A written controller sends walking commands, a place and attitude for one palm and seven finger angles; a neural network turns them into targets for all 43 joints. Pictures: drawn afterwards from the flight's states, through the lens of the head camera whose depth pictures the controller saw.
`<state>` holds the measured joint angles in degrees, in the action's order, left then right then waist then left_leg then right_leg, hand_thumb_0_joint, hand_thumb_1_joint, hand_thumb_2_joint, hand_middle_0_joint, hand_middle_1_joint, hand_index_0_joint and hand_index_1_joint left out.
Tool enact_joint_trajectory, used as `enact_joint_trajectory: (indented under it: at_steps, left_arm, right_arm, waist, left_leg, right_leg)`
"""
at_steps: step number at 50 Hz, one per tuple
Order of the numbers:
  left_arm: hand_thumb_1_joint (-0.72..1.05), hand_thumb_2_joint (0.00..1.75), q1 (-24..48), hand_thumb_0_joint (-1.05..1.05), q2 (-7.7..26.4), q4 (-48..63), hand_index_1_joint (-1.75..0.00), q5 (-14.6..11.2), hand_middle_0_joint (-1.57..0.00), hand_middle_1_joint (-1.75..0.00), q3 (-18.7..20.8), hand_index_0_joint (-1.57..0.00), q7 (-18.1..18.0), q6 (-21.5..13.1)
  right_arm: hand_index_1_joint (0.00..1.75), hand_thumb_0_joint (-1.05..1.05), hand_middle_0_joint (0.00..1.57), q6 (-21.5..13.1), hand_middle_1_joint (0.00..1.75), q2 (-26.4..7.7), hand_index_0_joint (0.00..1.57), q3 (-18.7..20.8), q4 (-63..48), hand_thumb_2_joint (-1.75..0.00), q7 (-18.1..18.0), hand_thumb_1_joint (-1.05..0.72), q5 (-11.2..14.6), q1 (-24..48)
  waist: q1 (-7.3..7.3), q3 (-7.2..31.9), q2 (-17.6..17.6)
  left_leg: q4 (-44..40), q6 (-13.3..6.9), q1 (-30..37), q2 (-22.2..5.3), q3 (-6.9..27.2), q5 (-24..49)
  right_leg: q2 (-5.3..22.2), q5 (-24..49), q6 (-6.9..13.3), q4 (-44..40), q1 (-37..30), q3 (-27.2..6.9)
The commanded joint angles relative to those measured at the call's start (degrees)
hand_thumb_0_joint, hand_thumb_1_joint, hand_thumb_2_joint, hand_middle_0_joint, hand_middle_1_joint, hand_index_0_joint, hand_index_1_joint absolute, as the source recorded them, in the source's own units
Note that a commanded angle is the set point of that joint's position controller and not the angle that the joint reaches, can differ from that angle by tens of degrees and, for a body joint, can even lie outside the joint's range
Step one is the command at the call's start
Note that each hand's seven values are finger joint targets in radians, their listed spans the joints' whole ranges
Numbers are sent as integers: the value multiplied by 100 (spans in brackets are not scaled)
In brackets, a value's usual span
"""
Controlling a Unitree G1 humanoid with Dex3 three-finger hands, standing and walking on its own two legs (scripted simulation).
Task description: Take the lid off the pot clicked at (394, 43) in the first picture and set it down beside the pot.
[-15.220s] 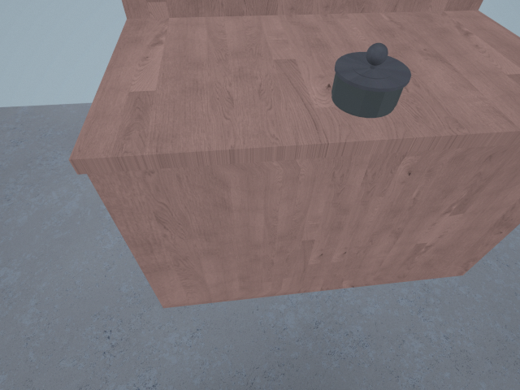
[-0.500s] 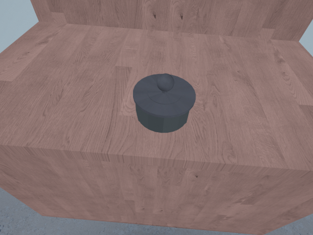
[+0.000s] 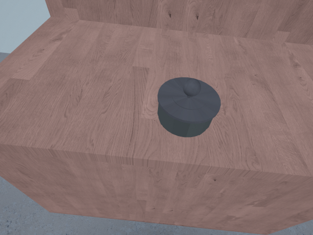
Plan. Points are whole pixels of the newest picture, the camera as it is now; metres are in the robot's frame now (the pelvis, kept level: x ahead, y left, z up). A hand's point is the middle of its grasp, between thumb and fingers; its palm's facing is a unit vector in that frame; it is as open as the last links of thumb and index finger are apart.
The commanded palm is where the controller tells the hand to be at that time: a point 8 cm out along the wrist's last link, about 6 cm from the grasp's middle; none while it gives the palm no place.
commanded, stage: look again from close up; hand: left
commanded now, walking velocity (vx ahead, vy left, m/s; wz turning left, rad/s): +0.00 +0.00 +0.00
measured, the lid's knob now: (191, 87) +0.43 -0.04 +0.17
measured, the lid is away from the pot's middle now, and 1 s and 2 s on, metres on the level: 0.00 0.00 0.00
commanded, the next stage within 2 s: shuffle to correct the standing spot in 1.80 s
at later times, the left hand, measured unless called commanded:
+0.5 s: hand out of the picture +0.04 +0.29 -0.22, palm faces +0.07 -0.99 -0.14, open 7.4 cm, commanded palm none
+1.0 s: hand out of the picture -0.01 +0.44 -0.22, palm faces +0.07 -0.98 -0.16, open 7.4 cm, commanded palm none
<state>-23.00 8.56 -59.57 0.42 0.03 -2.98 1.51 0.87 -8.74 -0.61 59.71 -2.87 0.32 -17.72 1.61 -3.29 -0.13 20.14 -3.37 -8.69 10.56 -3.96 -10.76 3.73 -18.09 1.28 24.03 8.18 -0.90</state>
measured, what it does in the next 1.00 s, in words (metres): steps to the left: left foot, then right foot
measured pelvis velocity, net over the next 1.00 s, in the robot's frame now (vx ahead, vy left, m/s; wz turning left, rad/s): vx -0.05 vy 0.26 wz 0.00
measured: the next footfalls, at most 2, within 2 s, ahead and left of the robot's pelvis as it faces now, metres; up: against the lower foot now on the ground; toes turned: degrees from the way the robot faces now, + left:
left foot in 0.32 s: +0.00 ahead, +0.10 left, +0.00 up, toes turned -6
right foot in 0.76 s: -0.02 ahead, +0.03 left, +0.00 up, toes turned -4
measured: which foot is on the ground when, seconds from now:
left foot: down 0.00-0.22, up 0.24-0.30, down 0.32-0.72, up 0.74-0.86, down 0.88-1.00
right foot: down 0.00-0.32, up 0.34-0.74, down 0.76-0.90, up 0.92-1.00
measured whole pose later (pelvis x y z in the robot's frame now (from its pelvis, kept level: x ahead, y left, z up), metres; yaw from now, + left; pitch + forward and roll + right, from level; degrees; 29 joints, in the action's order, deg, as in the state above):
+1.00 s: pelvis -0.05 +0.26 -0.03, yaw +0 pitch -1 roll -1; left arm -13.7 12.9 -53.7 0.3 2.6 -2.6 3.7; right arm 0.4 -7.4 0.6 53.5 -2.9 -1.7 -19.2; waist 1.1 -4.3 -6.2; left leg 44.0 -3.6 -16.4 3.5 0.9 -26.2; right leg 0.7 -30.8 -1.3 66.1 24.4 -5.4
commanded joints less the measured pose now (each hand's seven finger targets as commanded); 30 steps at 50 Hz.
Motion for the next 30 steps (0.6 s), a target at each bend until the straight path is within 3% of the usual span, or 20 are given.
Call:
enact_joint_trajectory:
  at_steps: [1,4,7,9,10,11,12,13,14,15,16,17,18,19,20,21,22,24,28,30]
  left_arm:
    - [90,90,-911,0,490,-67,-30,-22,-20,-30,183,-20,-89,-91]
    - [90,90,-497,0,379,80,-30,0,-20,-30,136,-20,-60,-63]
    - [90,90,-1349,0,462,-153,-30,19,-20,-30,230,-20,-74,-30]
    - [90,90,-2028,0,699,-334,-30,-3,-20,-30,383,-20,-125,-38]
    - [90,90,-1863,0,797,-310,-30,4,-20,-30,530,-20,-185,-71]
    - [90,90,20,0,886,235,-30,65,-20,-30,532,-20,-225,-142]
    - [90,90,1773,0,903,829,-30,193,-20,-30,502,-20,-270,-232]
    - [90,90,2349,0,956,1126,-30,218,-20,-30,475,-20,-269,-340]
    - [90,90,2253,0,752,1138,-30,181,-20,-30,378,-20,-155,-281]
    - [90,90,1325,0,535,855,-30,79,-20,-30,313,-20,-104,-110]
    - [90,90,665,0,244,659,-30,68,-20,-30,289,-20,-132,13]
    - [90,90,48,0,242,605,-30,70,-20,-30,321,-20,-142,33]
    - [90,90,-232,0,356,585,-30,58,-20,-30,360,-20,-133,81]
    - [90,90,-106,0,484,507,-30,94,-20,-30,367,-20,-184,193]
    - [90,90,221,0,824,389,-30,176,-20,-30,413,-20,-153,195]
    - [90,90,293,0,868,367,-30,218,-20,-30,433,-20,-92,143]
    - [90,90,192,0,806,295,-30,186,-20,-30,409,-20,-45,98]
    - [90,90,217,0,687,284,-30,98,-20,-30,367,-20,-20,58]
    - [90,90,325,0,686,499,-30,66,-20,-30,385,-20,2,41]
    - [90,90,347,0,656,565,-30,52,-20,-30,401,-20,31,37]
  right_arm:
    - [30,0,20,-79,30,-615,20,165,-238,-90,11,-90,85,-80]
    - [30,0,20,-86,30,-464,20,140,-136,-90,49,-90,21,-334]
    - [30,0,20,-43,30,-678,20,185,-296,-90,-1,-90,13,113]
    - [30,0,20,52,30,-801,20,270,-461,-90,4,-90,110,546]
    - [30,0,20,139,30,-754,20,403,-503,-90,19,-90,203,644]
    - [30,0,20,169,30,-554,20,528,-373,-90,81,-90,209,-202]
    - [30,0,20,164,30,-622,20,662,-243,-90,116,-90,132,-1073]
    - [30,0,20,71,30,-506,20,627,-56,-90,196,-90,111,-1687]
    - [30,0,20,-66,30,-375,20,497,20,-90,320,-90,51,-1966]
    - [30,0,20,-49,30,-240,20,310,36,-90,283,-90,1,-1731]
    - [30,0,20,-50,30,-379,20,242,-97,-90,84,-90,-74,-1661]
    - [30,0,20,-77,30,-552,20,238,-372,-90,7,-90,-158,-1370]
    - [30,0,20,-82,30,-766,20,235,-679,-90,-2,-90,-192,-779]
    - [30,0,20,-82,30,-958,20,211,-931,-90,-17,-90,-185,-277]
    - [30,0,20,-49,30,-693,20,157,-960,-90,-47,-90,-224,96]
    - [30,0,20,-100,30,-452,20,101,-915,-90,-82,-90,-226,143]
    - [30,0,20,-152,30,-406,20,125,-846,-90,-116,-90,-214,-31]
    - [30,0,20,-250,30,-310,20,147,-669,-90,-155,-90,-184,-431]
    - [30,0,20,-266,30,-240,20,231,-446,-90,-146,-90,-179,-938]
    - [30,0,20,-262,30,-207,20,249,-352,-90,-161,-90,-166,-1023]
  waist:
    - [11,-114,-538]
    - [-152,-182,-248]
    - [291,-473,476]
    - [640,-462,-269]
    - [594,-349,-1570]
    - [-457,-179,-3239]
    - [-1169,-285,-2519]
    - [-1486,-44,-1306]
    - [-1653,-268,210]
    - [-1132,-387,1940]
    - [-765,-449,2779]
    - [-338,-28,3085]
    - [32,362,2837]
    - [58,213,3187]
    - [193,-871,2192]
    - [339,-1349,1348]
    - [351,-1155,601]
    - [293,-625,76]
    - [-8,385,119]
    - [-47,392,197]
  left_leg:
    - [393,1309,555,-1282,1171,1732]
    - [-138,898,294,-1574,1610,347]
    - [-814,1789,-378,-1422,1538,926]
    - [609,2489,-372,-857,995,2317]
    - [3081,2439,37,-559,1061,1009]
    - [5995,1309,312,-1139,2029,-2492]
    - [6503,672,254,-1632,2594,-3329]
    - [5137,-743,232,-1816,2388,-3165]
    - [1704,-433,-31,-1803,1908,-1787]
    - [447,310,-48,-1266,1546,-587]
    - [-73,918,-769,-1294,1879,617]
    - [-144,924,-1316,-1690,2586,2104]
    - [-419,863,-1522,-1970,3149,1127]
    - [-975,1181,-2136,-2199,4495,-602]
    - [-1090,1381,-2585,-1954,4295,-1451]
    - [-868,1404,-2448,-1779,3773,-764]
    - [-688,1188,-1976,-1745,3448,-109]
    - [-484,759,-1181,-1800,3196,1349]
    - [-459,491,397,-1713,2693,1978]
    - [-578,778,699,-1577,2379,2979]
  right_leg:
    - [358,-383,365,-435,878,-124]
    - [231,-603,190,-38,1176,-30]
    - [-104,-821,-11,-152,449,569]
    - [213,-912,267,-634,238,567]
    - [1144,-719,787,-941,1049,-203]
    - [2478,-791,1275,-1118,2871,-1770]
    - [2532,416,1174,-677,3563,-1336]
    - [2021,691,733,-150,2988,-347]
    - [1203,508,95,1175,2433,72]
    - [319,-1066,-192,2681,2812,343]
    - [-567,-1762,-214,4315,2683,-9]
    - [-947,-1644,-106,5595,2311,-429]
    - [-863,-1270,-14,6156,2170,-813]
    - [-822,-1022,-99,6248,2415,-1131]
    - [-640,-465,-178,6243,2756,-1122]
    - [-537,-99,-210,5996,2957,-982]
    - [-624,3,-247,5916,2936,-842]
    - [-609,-112,-217,5523,2706,-693]
    - [-609,-223,-252,4697,2619,-533]
    - [-688,-518,-253,4272,2469,-258]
